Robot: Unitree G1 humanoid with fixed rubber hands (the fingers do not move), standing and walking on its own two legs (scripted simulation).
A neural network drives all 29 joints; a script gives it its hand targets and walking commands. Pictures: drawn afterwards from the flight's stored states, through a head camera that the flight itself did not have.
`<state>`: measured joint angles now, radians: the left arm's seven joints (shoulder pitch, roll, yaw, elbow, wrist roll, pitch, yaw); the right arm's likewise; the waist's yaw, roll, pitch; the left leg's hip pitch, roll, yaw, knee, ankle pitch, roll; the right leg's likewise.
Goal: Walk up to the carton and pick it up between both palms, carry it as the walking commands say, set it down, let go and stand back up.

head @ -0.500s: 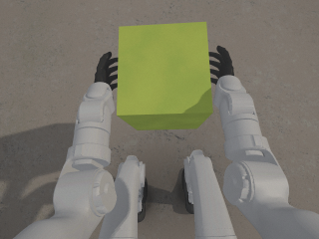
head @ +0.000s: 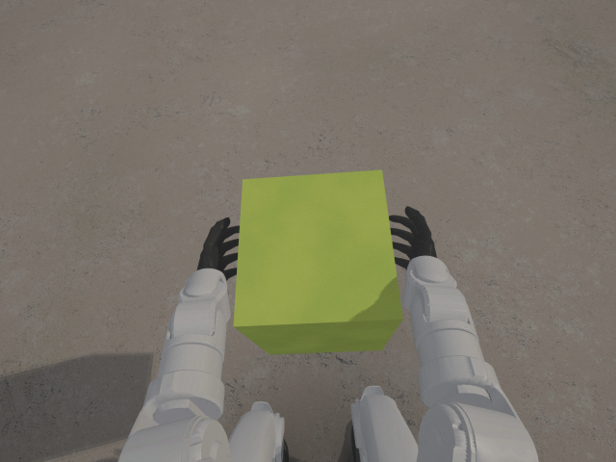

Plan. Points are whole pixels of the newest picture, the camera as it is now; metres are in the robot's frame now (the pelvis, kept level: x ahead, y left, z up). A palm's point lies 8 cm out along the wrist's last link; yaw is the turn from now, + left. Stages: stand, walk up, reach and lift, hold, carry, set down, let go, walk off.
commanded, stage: reach and lift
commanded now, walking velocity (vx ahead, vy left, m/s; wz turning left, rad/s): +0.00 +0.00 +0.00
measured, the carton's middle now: (319, 273) +0.40 -0.02 -0.11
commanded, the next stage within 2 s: none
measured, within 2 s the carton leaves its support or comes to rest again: neither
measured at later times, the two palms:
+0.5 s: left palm (194, 262) +0.36 +0.13 +0.05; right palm (440, 252) +0.36 -0.16 +0.04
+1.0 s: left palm (172, 249) +0.35 +0.13 +0.12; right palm (465, 236) +0.34 -0.16 +0.12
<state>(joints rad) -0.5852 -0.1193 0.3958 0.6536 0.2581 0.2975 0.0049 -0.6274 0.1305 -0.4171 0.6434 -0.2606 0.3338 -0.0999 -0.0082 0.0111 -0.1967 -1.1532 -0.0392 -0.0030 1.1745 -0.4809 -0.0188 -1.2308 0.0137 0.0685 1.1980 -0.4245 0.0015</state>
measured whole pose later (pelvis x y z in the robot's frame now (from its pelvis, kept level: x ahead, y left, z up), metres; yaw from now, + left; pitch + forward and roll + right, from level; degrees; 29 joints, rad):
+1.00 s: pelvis +0.02 +0.01 +0.10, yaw -3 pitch +3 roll +2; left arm -0.41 -0.15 0.36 0.59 0.29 0.49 -0.01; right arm -0.46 0.17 -0.39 0.60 -0.26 0.50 -0.10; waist -0.01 0.01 -0.11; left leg -0.35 -0.02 0.00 0.58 -0.29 -0.01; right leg -0.44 0.01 0.09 0.63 -0.25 0.01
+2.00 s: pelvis +0.02 +0.01 +0.11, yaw -3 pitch -8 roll +2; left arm -0.41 -0.15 0.31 0.49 0.29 0.73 -0.01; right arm -0.45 0.17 -0.35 0.50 -0.26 0.72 -0.10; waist -0.01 0.01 -0.04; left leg -0.05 -0.02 -0.01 0.45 -0.26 -0.01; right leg -0.15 0.01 0.09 0.52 -0.23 0.01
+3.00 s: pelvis +0.02 +0.00 +0.11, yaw -3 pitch -10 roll +2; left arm -0.35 -0.15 0.27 0.44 0.29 0.74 -0.01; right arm -0.39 0.17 -0.32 0.44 -0.26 0.74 -0.09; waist -0.01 0.01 -0.04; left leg -0.03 -0.02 -0.01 0.44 -0.25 -0.01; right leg -0.13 0.01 0.09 0.52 -0.22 0.01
